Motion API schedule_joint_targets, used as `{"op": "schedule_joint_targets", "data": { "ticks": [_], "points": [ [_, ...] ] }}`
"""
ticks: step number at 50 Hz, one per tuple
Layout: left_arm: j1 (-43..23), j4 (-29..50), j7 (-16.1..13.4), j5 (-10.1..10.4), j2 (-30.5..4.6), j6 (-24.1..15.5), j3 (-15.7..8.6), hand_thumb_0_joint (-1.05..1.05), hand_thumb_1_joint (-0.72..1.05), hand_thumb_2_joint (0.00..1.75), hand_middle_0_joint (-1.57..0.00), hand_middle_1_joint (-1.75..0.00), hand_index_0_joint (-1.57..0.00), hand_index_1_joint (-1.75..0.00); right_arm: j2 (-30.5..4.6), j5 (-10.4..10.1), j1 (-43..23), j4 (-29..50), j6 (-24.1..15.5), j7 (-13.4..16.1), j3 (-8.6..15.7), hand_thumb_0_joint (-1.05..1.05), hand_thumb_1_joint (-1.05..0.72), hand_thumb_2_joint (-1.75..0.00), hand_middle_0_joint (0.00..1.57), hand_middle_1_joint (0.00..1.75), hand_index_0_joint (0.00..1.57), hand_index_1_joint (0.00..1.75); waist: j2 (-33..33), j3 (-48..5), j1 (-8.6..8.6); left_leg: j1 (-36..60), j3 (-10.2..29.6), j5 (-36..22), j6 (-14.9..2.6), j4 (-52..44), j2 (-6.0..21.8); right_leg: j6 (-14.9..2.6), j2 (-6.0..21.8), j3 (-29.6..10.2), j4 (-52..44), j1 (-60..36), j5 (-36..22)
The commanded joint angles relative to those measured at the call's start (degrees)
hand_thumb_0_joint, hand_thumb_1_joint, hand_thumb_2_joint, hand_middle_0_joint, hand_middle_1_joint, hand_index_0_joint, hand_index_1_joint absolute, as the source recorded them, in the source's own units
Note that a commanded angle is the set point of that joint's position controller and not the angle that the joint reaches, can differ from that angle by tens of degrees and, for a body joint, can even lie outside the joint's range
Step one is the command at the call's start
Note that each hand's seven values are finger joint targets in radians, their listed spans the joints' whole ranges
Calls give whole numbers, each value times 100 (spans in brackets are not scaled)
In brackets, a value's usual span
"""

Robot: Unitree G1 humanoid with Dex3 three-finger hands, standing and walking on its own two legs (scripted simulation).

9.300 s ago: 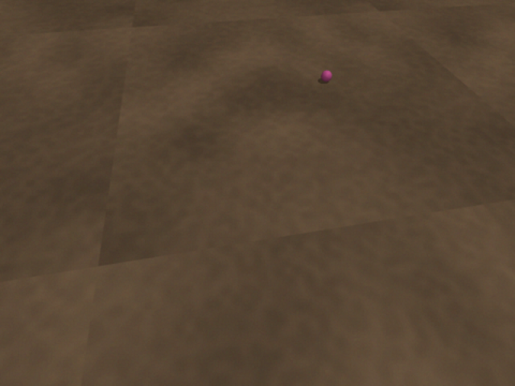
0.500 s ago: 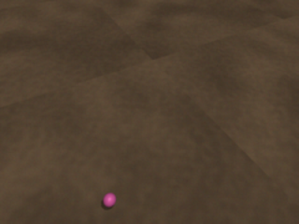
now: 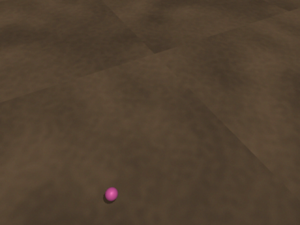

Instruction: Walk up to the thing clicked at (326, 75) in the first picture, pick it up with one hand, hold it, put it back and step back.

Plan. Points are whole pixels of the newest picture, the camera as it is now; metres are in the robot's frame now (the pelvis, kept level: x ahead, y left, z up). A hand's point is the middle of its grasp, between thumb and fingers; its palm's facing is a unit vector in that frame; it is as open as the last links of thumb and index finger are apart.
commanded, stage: walk up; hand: left
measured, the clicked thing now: (111, 193) +0.39 +0.24 -0.74
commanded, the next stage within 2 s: stand in 1.24 s
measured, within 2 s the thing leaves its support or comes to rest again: neither
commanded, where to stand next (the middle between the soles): +0.00 +0.00 m, yaw -1 degrees
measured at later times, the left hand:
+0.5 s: hand out of the picture +0.04 +0.27 -0.16, palm faces -0.02 -0.93 -0.36, open 7.4 cm
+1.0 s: hand out of the picture +0.07 +0.27 -0.15, palm faces -0.01 -0.93 -0.37, open 7.4 cm
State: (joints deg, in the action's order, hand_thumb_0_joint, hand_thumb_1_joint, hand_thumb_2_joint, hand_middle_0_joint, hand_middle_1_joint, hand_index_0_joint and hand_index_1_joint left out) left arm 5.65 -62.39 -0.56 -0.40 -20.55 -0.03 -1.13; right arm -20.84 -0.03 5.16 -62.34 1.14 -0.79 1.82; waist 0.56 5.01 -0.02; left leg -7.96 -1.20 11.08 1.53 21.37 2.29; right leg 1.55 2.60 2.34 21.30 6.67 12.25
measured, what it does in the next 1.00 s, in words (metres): stands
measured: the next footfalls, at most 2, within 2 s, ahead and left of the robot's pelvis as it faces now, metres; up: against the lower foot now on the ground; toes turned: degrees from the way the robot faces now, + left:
none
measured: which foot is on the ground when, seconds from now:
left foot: down 0.00-1.00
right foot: down 0.00-1.00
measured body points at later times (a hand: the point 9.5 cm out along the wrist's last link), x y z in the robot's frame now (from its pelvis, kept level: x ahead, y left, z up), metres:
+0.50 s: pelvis -0.03 +0.00 -0.01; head +0.00 +0.00 +0.44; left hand +0.04 +0.31 -0.14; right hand +0.04 -0.30 -0.14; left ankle +0.01 +0.14 -0.75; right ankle -0.01 -0.13 -0.75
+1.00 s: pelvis -0.02 +0.00 -0.01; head +0.00 +0.00 +0.44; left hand +0.07 +0.31 -0.13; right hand +0.08 -0.30 -0.13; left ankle +0.01 +0.14 -0.75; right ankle -0.01 -0.13 -0.75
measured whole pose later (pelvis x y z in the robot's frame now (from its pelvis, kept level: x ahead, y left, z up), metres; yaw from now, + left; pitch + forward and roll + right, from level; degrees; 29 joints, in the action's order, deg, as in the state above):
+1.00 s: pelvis -0.02 +0.00 -0.01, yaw +1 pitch -2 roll +0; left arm 5.7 -59.6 0.2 -1.1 -21.0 0.2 -1.5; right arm -21.3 0.3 5.5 -59.3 1.6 -1.9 2.0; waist 0.5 4.6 -0.1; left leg -12.5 -0.5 11.1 1.1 25.6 1.8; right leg 1.6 3.1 2.7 25.7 11.0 12.6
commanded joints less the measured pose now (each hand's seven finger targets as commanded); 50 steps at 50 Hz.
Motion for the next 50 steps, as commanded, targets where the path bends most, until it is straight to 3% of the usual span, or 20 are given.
{"op": "schedule_joint_targets", "data": {
  "ticks": [1,5,9,16,21,26,34,50],
  "points": [
    [-171,403,-71,-15,-1282,-65,-281,0,90,90,-20,-30,-20,-30,-1224,-5,-183,414,-12,63,287,0,-90,-90,20,30,20,30,-65,-741,-4,148,387,-1330,-319,-15,472,-336,593,-367,-105,56,-1302],
    [-254,482,-42,-42,-1360,-40,-330,0,90,90,-20,-30,-20,-30,-1245,26,-103,450,11,29,318,0,-90,-90,20,30,20,30,-178,-590,28,-89,440,-616,-339,-42,370,-400,639,-545,-156,267,-626],
    [-142,471,-16,-64,-1268,-23,-328,0,90,90,-20,-30,-20,-30,-1229,48,-243,540,4,-14,330,0,-90,-90,20,30,20,30,-81,-506,-51,-257,665,-132,-423,-233,478,-362,504,-447,-138,392,-46],
    [-173,567,13,-81,-1325,-47,-368,0,90,90,-20,-30,-20,-30,-1271,85,-81,564,-10,-45,353,0,-90,-90,20,30,20,30,-59,-448,-1,-435,715,464,-404,-217,386,-401,539,-597,-236,526,422],
    [-18,549,19,-65,-1226,-55,-345,0,90,90,-20,-30,-20,-30,-1250,79,-97,593,-41,-39,339,0,-90,-90,20,30,20,30,120,-532,-54,-520,856,414,-438,-325,497,-388,446,-486,-75,396,348],
    [-46,575,12,-66,-1303,-82,-352,0,90,90,-20,-30,-20,-30,-1243,55,-3,600,-41,-27,331,0,-90,-90,20,30,20,30,2,-553,19,-510,764,183,-385,-139,403,-404,521,-559,-112,388,4],
    [-7,613,-2,-57,-1305,-88,-330,0,90,90,-20,-30,-20,-30,-1267,21,-8,637,-50,-12,311,0,-90,-90,20,30,20,30,-54,-763,12,-258,674,-490,-400,60,438,-418,548,-491,15,338,-530],
    [-133,616,24,-70,-1354,-84,-324,0,90,90,-20,-30,-20,-30,-1296,29,-147,689,-56,-38,272,0,-90,-90,20,30,20,30,-62,-626,-14,-392,666,-270,-369,-30,425,-393,539,-507,-91,356,-332]
  ]
}}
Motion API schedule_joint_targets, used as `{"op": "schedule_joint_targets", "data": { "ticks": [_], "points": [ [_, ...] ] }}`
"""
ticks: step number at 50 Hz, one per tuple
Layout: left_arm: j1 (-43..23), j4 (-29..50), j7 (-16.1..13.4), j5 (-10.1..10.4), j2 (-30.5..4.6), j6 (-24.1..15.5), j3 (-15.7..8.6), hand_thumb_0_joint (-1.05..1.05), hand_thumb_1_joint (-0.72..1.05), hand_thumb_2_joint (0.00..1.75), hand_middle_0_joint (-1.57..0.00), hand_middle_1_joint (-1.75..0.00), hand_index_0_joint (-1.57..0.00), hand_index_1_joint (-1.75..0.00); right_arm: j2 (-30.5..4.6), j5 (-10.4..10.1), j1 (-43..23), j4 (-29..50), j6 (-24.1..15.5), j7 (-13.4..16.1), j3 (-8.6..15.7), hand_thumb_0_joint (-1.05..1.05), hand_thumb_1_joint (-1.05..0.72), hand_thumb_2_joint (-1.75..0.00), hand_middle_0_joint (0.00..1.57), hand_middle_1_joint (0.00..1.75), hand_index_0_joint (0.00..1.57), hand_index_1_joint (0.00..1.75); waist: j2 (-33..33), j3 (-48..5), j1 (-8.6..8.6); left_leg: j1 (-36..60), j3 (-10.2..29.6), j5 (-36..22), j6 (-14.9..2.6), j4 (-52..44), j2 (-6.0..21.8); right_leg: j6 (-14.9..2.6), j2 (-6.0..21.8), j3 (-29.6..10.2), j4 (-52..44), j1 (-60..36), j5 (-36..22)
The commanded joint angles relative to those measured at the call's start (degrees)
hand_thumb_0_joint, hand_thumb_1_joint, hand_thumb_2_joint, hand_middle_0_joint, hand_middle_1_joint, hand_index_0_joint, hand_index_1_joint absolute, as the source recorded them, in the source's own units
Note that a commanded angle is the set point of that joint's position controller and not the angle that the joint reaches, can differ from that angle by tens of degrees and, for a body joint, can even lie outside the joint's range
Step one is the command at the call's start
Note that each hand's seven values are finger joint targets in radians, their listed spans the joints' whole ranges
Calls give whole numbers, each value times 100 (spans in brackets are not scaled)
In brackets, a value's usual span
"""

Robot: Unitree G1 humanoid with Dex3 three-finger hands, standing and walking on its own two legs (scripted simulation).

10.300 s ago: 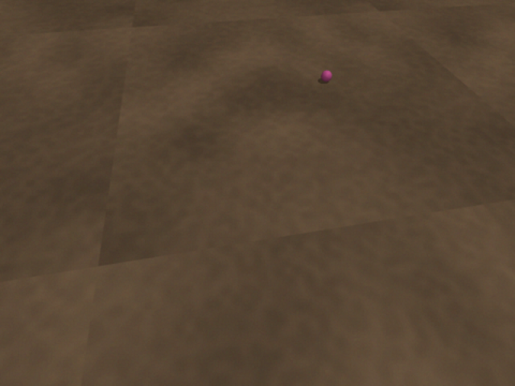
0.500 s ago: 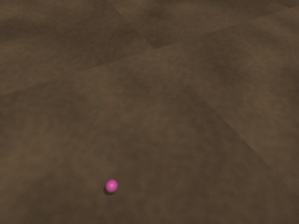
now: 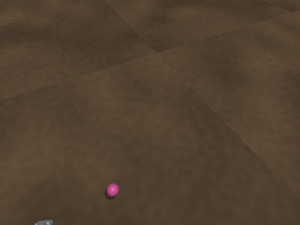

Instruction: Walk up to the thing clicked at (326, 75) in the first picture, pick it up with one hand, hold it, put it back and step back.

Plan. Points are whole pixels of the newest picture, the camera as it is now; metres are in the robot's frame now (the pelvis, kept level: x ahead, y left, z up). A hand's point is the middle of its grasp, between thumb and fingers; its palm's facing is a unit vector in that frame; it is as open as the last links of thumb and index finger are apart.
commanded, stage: walk up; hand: left
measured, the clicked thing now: (112, 189) +0.42 +0.23 -0.74
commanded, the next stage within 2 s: stand in 0.24 s
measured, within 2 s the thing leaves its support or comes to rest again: neither
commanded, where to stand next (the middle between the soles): +0.02 +0.00 m, yaw -2 degrees
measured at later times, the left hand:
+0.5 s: hand out of the picture +0.08 +0.25 -0.15, palm faces -0.04 -0.94 -0.34, open 7.4 cm
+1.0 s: hand out of the picture +0.11 +0.25 -0.15, palm faces -0.03 -0.93 -0.35, open 7.4 cm
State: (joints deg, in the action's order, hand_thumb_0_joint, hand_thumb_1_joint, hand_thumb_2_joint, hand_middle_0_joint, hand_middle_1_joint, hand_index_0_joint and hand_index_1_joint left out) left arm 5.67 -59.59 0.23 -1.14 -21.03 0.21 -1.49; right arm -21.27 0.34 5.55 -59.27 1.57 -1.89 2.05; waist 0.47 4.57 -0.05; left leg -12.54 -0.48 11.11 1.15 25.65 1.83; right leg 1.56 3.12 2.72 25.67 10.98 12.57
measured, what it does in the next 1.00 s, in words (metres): stands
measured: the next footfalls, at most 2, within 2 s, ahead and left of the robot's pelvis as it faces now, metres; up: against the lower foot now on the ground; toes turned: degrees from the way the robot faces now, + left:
none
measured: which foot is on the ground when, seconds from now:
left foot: down 0.00-1.00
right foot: down 0.00-1.00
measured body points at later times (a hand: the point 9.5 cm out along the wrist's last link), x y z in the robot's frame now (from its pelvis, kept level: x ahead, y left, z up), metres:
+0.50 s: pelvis +0.02 +0.00 +0.01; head +0.03 -0.01 +0.46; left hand +0.09 +0.30 -0.13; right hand +0.09 -0.30 -0.13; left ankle +0.03 +0.13 -0.74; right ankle +0.01 -0.14 -0.74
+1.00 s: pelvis +0.04 -0.01 +0.01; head +0.04 -0.01 +0.46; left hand +0.11 +0.29 -0.12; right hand +0.11 -0.31 -0.13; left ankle +0.03 +0.13 -0.74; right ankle +0.01 -0.14 -0.74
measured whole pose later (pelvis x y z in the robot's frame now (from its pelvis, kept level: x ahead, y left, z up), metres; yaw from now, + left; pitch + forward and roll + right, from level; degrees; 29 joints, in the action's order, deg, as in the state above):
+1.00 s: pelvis +0.04 -0.01 +0.01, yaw +0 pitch -2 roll +0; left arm 6.6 -64.1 0.2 -1.0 -20.1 -0.8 -0.3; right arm -20.5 0.9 5.8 -64.1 -0.4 -0.4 0.3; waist 0.7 2.6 0.2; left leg -6.3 -0.7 10.8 2.3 19.0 2.9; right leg 1.1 1.9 2.9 18.4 4.6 11.8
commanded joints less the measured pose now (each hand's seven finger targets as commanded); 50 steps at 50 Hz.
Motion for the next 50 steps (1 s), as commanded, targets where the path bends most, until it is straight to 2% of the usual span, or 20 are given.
{"op": "schedule_joint_targets", "data": {
  "ticks": [1,9,11,12,13,14,15,18,20,23,33,40,47,50],
  "points": [
    [-148,338,-58,3,-1308,-110,-289,0,90,90,-20,-30,-20,-30,-1230,-6,-171,373,-98,70,254,0,-90,-90,20,30,20,30,-52,-581,0,89,593,-261,-307,-477,455,-405,509,-566,-529,-75,-382],
    [-187,344,-56,6,-1274,-115,-287,0,90,90,-20,-30,-20,-30,-1241,0,-126,375,-110,73,267,0,-90,-90,20,30,20,30,12,-678,23,81,620,-274,-331,-521,486,-384,462,-491,-478,-165,-392],
    [-110,321,-59,15,-1255,-119,-274,0,90,90,-20,-30,-20,-30,-1210,-12,-196,387,-114,73,252,0,-90,-90,20,30,20,30,29,-677,-22,130,631,-333,-332,-508,495,-386,460,-494,-508,-123,-398],
    [-15,113,-6,34,-1065,-117,-163,0,90,90,-20,-30,-20,-30,-989,49,-129,214,-184,94,105,0,-90,-90,20,30,20,30,-101,-1011,-9,279,733,593,-335,-918,615,-292,485,-543,-826,-294,485],
    [-126,131,11,-7,-1098,-129,-165,0,90,90,-20,-30,-20,-30,-1018,70,-232,232,-218,102,109,0,-90,-90,20,30,20,30,-62,-750,-6,200,732,702,-278,-957,568,-276,471,-547,-889,-178,616],
    [-171,109,16,-25,-1112,-141,-167,0,90,90,-20,-30,-20,-30,-1117,72,-184,166,-240,120,111,0,-90,-90,20,30,20,30,19,-611,23,93,760,723,-278,-1035,594,-261,455,-541,-864,-251,406],
    [-87,61,13,-18,-1105,-151,-161,0,90,90,-20,-30,-20,-30,-1173,71,-248,133,-259,126,117,0,-90,-90,20,30,20,30,95,-528,-31,98,720,671,-269,-1032,580,-251,466,-523,-904,-224,320],
    [0,-37,4,5,-1172,-208,-155,0,90,90,-20,-30,-20,-30,-1134,51,-170,29,-303,148,97,0,-90,-90,20,30,20,30,34,-459,-13,228,644,31,-238,-982,575,-232,512,-541,-941,-274,-153],
    [-18,-55,-7,13,-1192,-242,-162,0,90,90,-20,-30,-20,-30,-1099,45,-124,-15,-333,155,99,0,-90,-90,20,30,20,30,-103,-605,12,488,564,-577,-226,-831,583,-229,529,-538,-947,-323,-496],
    [25,-107,-16,38,-1175,-244,-150,0,90,90,-20,-30,-20,-30,-1104,24,-84,-88,-352,177,75,0,-90,-90,20,30,20,30,-33,-620,20,551,518,-967,-208,-823,588,-196,528,-505,-926,-504,-945],
    [42,-161,-51,27,-1131,-209,-132,0,90,90,-20,-30,-20,-30,-1079,26,-152,-137,-327,226,43,0,-90,-90,20,30,20,30,-37,-584,12,656,437,-1069,-156,-850,617,-184,524,-462,-974,-567,-1078],
    [-57,-132,-65,45,-1157,-221,-137,0,90,90,-20,-30,-20,-30,-1071,24,-163,-149,-330,234,23,0,-90,-90,20,30,20,30,-65,-690,14,736,412,-1453,-128,-824,649,-181,544,-454,-941,-700,-1413],
    [-68,-146,-60,34,-1138,-195,-125,0,90,90,-20,-30,-20,-30,-1104,40,-211,-166,-298,228,38,0,-90,-90,20,30,20,30,-92,-524,4,651,405,-886,-129,-908,617,-198,531,-468,-1076,-554,-910],
    [-47,-125,-59,36,-1149,-212,-129,0,90,90,-20,-30,-20,-30,-1105,29,-222,-145,-316,226,35,0,-90,-90,20,30,20,30,-24,-705,-15,741,382,-1306,-143,-844,639,-209,554,-453,-1013,-713,-1348]
  ]
}}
